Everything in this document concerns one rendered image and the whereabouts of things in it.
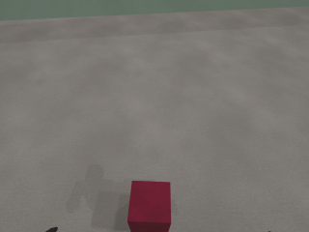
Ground carton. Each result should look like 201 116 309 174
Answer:
127 181 172 232

